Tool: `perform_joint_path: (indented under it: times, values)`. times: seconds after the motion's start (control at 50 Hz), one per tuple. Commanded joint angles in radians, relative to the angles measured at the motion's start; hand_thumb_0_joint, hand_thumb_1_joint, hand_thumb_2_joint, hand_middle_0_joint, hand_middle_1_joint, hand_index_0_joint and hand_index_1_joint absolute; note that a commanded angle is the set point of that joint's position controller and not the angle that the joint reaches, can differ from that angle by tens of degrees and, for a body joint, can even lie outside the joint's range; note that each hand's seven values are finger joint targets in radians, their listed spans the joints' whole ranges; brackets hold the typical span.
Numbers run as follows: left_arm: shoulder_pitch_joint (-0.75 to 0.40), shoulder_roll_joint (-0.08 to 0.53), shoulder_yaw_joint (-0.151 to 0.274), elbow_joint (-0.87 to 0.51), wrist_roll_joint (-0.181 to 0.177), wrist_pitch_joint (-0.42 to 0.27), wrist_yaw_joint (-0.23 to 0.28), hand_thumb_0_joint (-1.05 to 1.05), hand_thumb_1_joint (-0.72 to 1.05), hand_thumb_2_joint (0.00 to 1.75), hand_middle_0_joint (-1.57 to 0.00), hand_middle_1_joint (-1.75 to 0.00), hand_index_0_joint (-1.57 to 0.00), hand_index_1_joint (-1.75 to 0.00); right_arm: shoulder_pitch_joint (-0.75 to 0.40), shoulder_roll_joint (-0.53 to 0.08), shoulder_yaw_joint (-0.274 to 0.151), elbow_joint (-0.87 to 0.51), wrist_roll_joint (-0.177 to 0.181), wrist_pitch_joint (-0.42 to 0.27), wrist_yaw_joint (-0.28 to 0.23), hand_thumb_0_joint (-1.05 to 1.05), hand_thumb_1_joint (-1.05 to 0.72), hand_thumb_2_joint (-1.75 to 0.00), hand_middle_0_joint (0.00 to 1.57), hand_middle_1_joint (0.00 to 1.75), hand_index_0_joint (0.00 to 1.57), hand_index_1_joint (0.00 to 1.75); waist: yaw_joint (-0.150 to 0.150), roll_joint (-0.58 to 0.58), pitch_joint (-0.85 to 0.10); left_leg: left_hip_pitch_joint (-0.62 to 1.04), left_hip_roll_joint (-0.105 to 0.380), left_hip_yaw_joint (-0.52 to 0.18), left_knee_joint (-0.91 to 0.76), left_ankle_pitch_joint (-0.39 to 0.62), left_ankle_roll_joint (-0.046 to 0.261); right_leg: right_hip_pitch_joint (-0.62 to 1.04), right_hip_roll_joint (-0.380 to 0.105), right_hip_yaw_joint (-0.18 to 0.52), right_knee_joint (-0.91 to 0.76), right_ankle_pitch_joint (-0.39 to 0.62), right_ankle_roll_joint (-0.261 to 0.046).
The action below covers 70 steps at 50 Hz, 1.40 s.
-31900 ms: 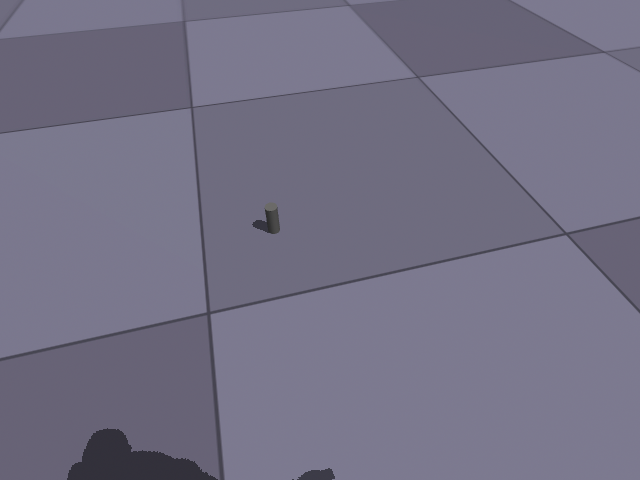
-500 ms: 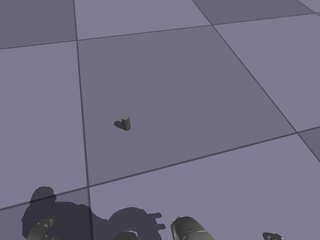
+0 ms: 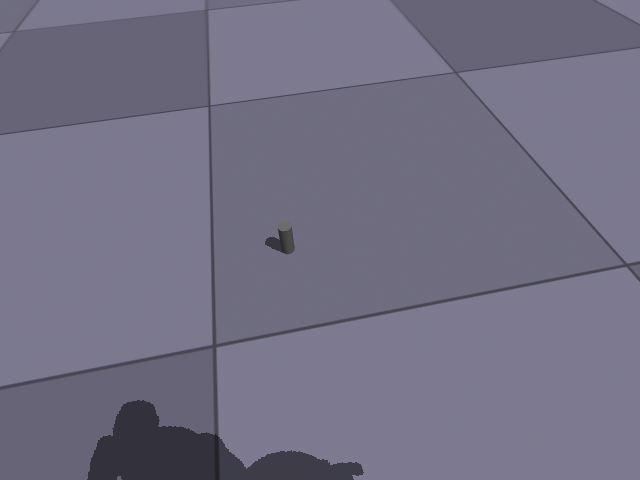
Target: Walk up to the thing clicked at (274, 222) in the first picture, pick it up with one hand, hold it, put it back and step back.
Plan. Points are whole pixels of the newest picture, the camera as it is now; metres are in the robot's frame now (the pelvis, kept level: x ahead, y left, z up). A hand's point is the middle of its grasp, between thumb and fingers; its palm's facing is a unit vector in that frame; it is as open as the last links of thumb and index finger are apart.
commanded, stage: step back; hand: left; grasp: from the side
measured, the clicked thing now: (286, 238) +1.06 +0.17 -0.68
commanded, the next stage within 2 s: stand in 0.88 s
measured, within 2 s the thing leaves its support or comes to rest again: neither
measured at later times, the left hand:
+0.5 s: hand out of the picture +0.05 +0.27 -0.14, palm faces +0.02 -0.93 -0.36, open 7.4 cm
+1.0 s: hand out of the picture +0.16 +0.27 -0.13, palm faces -0.03 -0.93 -0.35, open 7.4 cm
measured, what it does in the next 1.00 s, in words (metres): steps on the spot: left foot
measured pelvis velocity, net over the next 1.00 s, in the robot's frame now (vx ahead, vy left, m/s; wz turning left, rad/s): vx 0.03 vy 0.02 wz -0.03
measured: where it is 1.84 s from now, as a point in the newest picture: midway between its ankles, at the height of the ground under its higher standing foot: outside the picture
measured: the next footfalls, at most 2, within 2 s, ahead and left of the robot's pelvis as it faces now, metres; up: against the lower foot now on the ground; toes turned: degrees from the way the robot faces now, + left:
left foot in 0.02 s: +0.06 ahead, +0.13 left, +0.00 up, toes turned +0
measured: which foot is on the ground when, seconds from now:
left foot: up 0.00-0.00, down 0.02-1.00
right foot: down 0.00-1.00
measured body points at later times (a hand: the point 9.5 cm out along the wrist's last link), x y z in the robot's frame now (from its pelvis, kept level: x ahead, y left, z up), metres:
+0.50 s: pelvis +0.00 +0.01 +0.01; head +0.01 +0.00 +0.46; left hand +0.05 +0.31 -0.12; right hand +0.08 -0.31 -0.12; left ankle +0.02 +0.13 -0.72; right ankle +0.02 -0.12 -0.72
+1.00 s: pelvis +0.03 +0.02 +0.02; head +0.04 +0.02 +0.47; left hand +0.16 +0.31 -0.10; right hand +0.13 -0.28 -0.11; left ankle +0.02 +0.13 -0.72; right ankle +0.02 -0.12 -0.72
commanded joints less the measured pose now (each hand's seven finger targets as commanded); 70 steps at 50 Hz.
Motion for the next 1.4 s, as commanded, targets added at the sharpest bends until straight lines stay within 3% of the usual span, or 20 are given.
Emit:
perform_joint_path:
  times: [0.0, 0.02, 0.04, 0.08, 0.2, 0.22, 0.26, 0.28, 0.36, 0.44, 0.46, 0.48, 0.5, 0.52, 0.58, 0.6, 0.68, 0.9, 1.28, 1.38]
  values:
    - [0.004, 0.186, 0.028, -0.064, -0.009, -0.015, 0.002, 0.00, 0.90, 0.90, -0.20, -0.30, -0.20, -0.30, 0.057, -0.204, -0.078, -0.032, -0.019, -0.065, -0.006, 0.00, -0.90, -0.90, 0.20, 0.30, 0.20, 0.30, -0.033, 0.047, -0.102, 0.305, 0.117, -0.214, -0.395, -0.027, 0.077, -0.233, -0.064, 0.158, -0.045, -0.279, -0.046]
    - [-0.072, 0.161, 0.024, -0.066, -0.031, -0.018, 0.002, 0.00, 0.90, 0.90, -0.20, -0.30, -0.20, -0.30, 0.000, -0.286, -0.078, -0.054, -0.024, -0.071, -0.006, 0.00, -0.90, -0.90, 0.20, 0.30, 0.20, 0.30, -0.054, 0.196, -0.051, 0.120, 0.349, -0.564, -0.521, -0.400, 0.188, -0.301, 0.047, 0.029, 0.085, -0.256, 0.009]
    - [-0.136, 0.250, 0.055, -0.051, -0.019, -0.023, 0.004, 0.00, 0.90, 0.90, -0.20, -0.30, -0.20, -0.30, -0.038, -0.304, -0.083, -0.067, -0.011, -0.075, -0.002, 0.00, -0.90, -0.90, 0.20, 0.30, 0.20, 0.30, -0.066, 0.097, 0.045, -0.089, 0.391, -0.592, -0.556, -0.426, 0.256, -0.189, 0.004, 0.136, 0.190, -0.239, 0.009]
    - [-0.065, 0.200, 0.040, -0.018, -0.035, -0.030, -0.012, 0.00, 0.90, 0.90, -0.20, -0.30, -0.20, -0.30, -0.119, -0.206, -0.047, -0.071, -0.017, -0.093, -0.009, 0.00, -0.90, -0.90, 0.20, 0.30, 0.20, 0.30, 0.000, 0.022, 0.020, -0.006, 0.255, -0.337, -0.468, -0.116, 0.179, -0.148, 0.005, 0.144, 0.171, -0.106, 0.001]
    - [0.037, 0.181, 0.045, 0.065, -0.022, -0.051, -0.013, 0.00, 0.90, 0.90, -0.20, -0.30, -0.20, -0.30, -0.128, -0.189, -0.048, -0.070, -0.011, -0.057, 0.004, 0.00, -0.90, -0.90, 0.20, 0.30, 0.20, 0.30, 0.015, 0.114, -0.019, -0.173, 0.168, -0.136, -0.329, -0.169, 0.102, 0.227, 0.083, 0.026, -0.220, -0.020, -0.003]
    - [0.041, 0.193, 0.049, 0.070, -0.015, -0.058, -0.005, 0.00, 0.90, 0.90, -0.20, -0.30, -0.20, -0.30, -0.095, -0.151, -0.038, -0.065, -0.006, -0.053, 0.002, 0.00, -0.90, -0.90, 0.20, 0.30, 0.20, 0.30, 0.019, 0.049, -0.029, -0.223, 0.137, -0.103, -0.234, -0.135, 0.077, 0.303, 0.065, 0.092, -0.272, -0.033, -0.015]
    - [0.056, 0.310, 0.068, 0.072, -0.004, -0.075, 0.001, 0.00, 0.90, 0.90, -0.20, -0.30, -0.20, -0.30, -0.114, -0.133, -0.039, -0.068, -0.004, -0.049, -0.001, 0.00, -0.90, -0.90, 0.20, 0.30, 0.20, 0.30, 0.040, -0.159, -0.007, -0.240, -0.002, -0.029, 0.112, -0.089, 0.017, 0.118, -0.250, 0.588, -0.500, -0.548, -0.162]
    - [-0.006, 0.321, 0.072, 0.045, -0.005, -0.081, 0.003, 0.00, 0.90, 0.90, -0.20, -0.30, -0.20, -0.30, -0.083, -0.161, -0.049, -0.053, -0.006, -0.051, -0.001, 0.00, -0.90, -0.90, 0.20, 0.30, 0.20, 0.30, 0.018, -0.116, 0.031, -0.214, 0.033, -0.079, 0.168, -0.040, 0.007, 0.044, -0.306, 0.631, -0.506, -0.557, -0.210]
    - [-0.042, 0.271, 0.059, 0.045, -0.011, -0.084, 0.008, 0.00, 0.90, 0.90, -0.20, -0.30, -0.20, -0.30, -0.031, -0.142, -0.045, -0.020, -0.001, -0.069, 0.005, 0.00, -0.90, -0.90, 0.20, 0.30, 0.20, 0.30, -0.006, -0.143, -0.034, -0.144, 0.069, -0.037, 0.047, 0.024, 0.012, 0.084, -0.214, 0.411, -0.411, -0.222, -0.161]
    - [-0.094, 0.219, 0.026, 0.030, -0.019, -0.065, -0.002, 0.00, 0.90, 0.90, -0.20, -0.30, -0.20, -0.30, 0.011, -0.124, -0.056, 0.018, -0.011, -0.079, 0.002, 0.00, -0.90, -0.90, 0.20, 0.30, 0.20, 0.30, -0.050, -0.129, -0.087, 0.130, 0.019, 0.032, -0.253, 0.196, 0.018, -0.035, -0.118, 0.210, -0.253, -0.007, -0.090]
    - [-0.077, 0.183, 0.009, 0.029, -0.023, -0.060, -0.002, 0.00, 0.90, 0.90, -0.20, -0.30, -0.20, -0.30, -0.003, -0.149, -0.063, 0.015, -0.019, -0.083, -0.004, 0.00, -0.90, -0.90, 0.20, 0.30, 0.20, 0.30, -0.050, -0.052, -0.095, 0.188, 0.083, -0.069, -0.317, 0.209, 0.031, -0.096, -0.077, 0.164, -0.166, 0.046, -0.061]
    - [-0.061, 0.133, -0.008, 0.036, -0.040, -0.056, -0.004, 0.00, 0.90, 0.90, -0.20, -0.30, -0.20, -0.30, -0.056, -0.194, -0.064, -0.003, -0.017, -0.091, -0.008, 0.00, -0.90, -0.90, 0.20, 0.30, 0.20, 0.30, -0.030, 0.091, -0.089, 0.156, 0.239, -0.309, -0.424, 0.088, 0.088, -0.141, 0.015, 0.100, -0.075, -0.019, -0.007]
    - [-0.066, 0.175, 0.007, 0.053, -0.043, -0.051, 0.001, 0.00, 0.90, 0.90, -0.20, -0.30, -0.20, -0.30, -0.097, -0.233, -0.063, -0.016, -0.013, -0.092, -0.006, 0.00, -0.90, -0.90, 0.20, 0.30, 0.20, 0.30, -0.019, 0.093, -0.065, 0.029, 0.323, -0.377, -0.455, -0.010, 0.159, -0.061, 0.037, 0.060, -0.016, -0.145, 0.003]
    - [-0.056, 0.192, 0.013, 0.066, -0.037, -0.055, 0.002, 0.00, 0.90, 0.90, -0.20, -0.30, -0.20, -0.30, -0.130, -0.226, -0.059, -0.016, -0.007, -0.091, -0.003, 0.00, -0.90, -0.90, 0.20, 0.30, 0.20, 0.30, -0.006, 0.060, -0.060, -0.009, 0.317, -0.333, -0.410, 0.077, 0.177, 0.021, 0.024, 0.077, -0.032, -0.140, 0.001]
    - [-0.013, 0.190, 0.009, 0.112, -0.042, -0.082, 0.010, 0.00, 0.90, 0.90, -0.20, -0.30, -0.20, -0.30, -0.178, -0.155, -0.029, -0.009, 0.007, -0.088, -0.003, 0.00, -0.90, -0.90, 0.20, 0.30, 0.20, 0.30, 0.024, 0.061, -0.121, 0.003, 0.171, -0.099, -0.245, 0.497, 0.067, 0.200, -0.012, 0.142, -0.228, 0.244, -0.014]
    - [-0.023, 0.214, 0.013, 0.112, -0.044, -0.085, 0.011, 0.00, 0.90, 0.90, -0.20, -0.30, -0.20, -0.30, -0.155, -0.143, -0.023, -0.003, 0.012, -0.086, -0.006, 0.00, -0.90, -0.90, 0.20, 0.30, 0.20, 0.30, 0.007, 0.040, -0.139, -0.019, 0.131, -0.058, -0.214, 0.505, 0.039, 0.239, -0.040, 0.185, -0.226, 0.325, -0.028]
    - [-0.064, 0.222, 0.008, 0.104, -0.047, -0.079, 0.021, 0.00, 0.90, 0.90, -0.20, -0.30, -0.20, -0.30, -0.141, -0.153, -0.034, 0.027, 0.015, -0.082, -0.015, 0.00, -0.90, -0.90, 0.20, 0.30, 0.20, 0.30, -0.012, 0.009, -0.198, 0.095, 0.129, -0.025, -0.181, 0.647, 0.040, 0.229, -0.066, 0.166, -0.170, 0.515, -0.049]
    - [-0.152, 0.170, -0.023, 0.144, -0.055, -0.054, 0.017, 0.00, 0.90, 0.90, -0.20, -0.30, -0.20, -0.30, -0.211, -0.159, -0.016, 0.068, 0.026, -0.084, -0.012, 0.00, -0.90, -0.90, 0.20, 0.30, 0.20, 0.30, -0.019, -0.005, -0.154, 0.136, 0.164, -0.066, -0.333, 0.674, 0.049, 0.241, -0.047, 0.139, -0.258, 0.421, 0.003]
    - [-0.167, 0.181, -0.031, 0.219, -0.041, -0.059, 0.006, 0.00, 0.90, 0.90, -0.20, -0.30, -0.20, -0.30, -0.232, -0.143, -0.001, 0.140, 0.022, -0.079, 0.001, 0.00, -0.90, -0.90, 0.20, 0.30, 0.20, 0.30, -0.024, -0.016, -0.112, 0.165, 0.146, -0.055, -0.472, 0.322, 0.015, 0.206, -0.067, 0.151, -0.442, 0.158, 0.009]
    - [-0.155, 0.177, -0.033, 0.222, -0.042, -0.057, 0.005, 0.00, 0.90, 0.90, -0.20, -0.30, -0.20, -0.30, -0.221, -0.148, 0.001, 0.145, 0.019, -0.079, 0.001, 0.00, -0.90, -0.90, 0.20, 0.30, 0.20, 0.30, -0.022, -0.016, -0.110, 0.157, 0.147, -0.057, -0.467, 0.315, 0.016, 0.196, -0.069, 0.155, -0.441, 0.144, 0.005]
